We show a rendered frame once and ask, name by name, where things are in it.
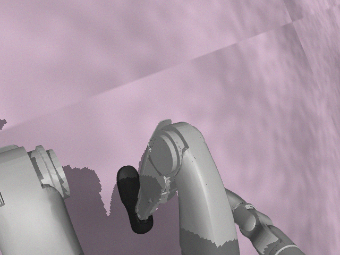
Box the right robot hand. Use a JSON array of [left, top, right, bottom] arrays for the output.
[[225, 188, 247, 214]]

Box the right robot foot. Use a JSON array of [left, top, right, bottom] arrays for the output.
[[116, 165, 153, 234]]

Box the right robot arm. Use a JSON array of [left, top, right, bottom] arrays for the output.
[[233, 203, 305, 255]]

